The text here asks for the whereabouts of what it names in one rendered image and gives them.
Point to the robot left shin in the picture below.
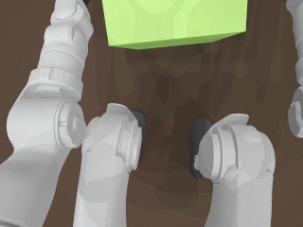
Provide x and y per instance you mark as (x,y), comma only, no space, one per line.
(112,108)

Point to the robot right upper arm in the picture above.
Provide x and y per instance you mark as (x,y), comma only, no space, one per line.
(295,113)

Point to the carton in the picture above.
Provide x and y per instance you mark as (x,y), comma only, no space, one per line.
(144,24)

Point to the robot left forearm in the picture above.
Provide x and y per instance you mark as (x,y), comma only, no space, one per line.
(62,59)

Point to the robot left upper arm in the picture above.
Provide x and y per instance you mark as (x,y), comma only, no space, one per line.
(42,131)

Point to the robot left foot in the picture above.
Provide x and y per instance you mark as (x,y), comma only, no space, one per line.
(142,123)

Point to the robot right forearm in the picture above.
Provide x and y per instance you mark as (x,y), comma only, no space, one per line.
(295,7)

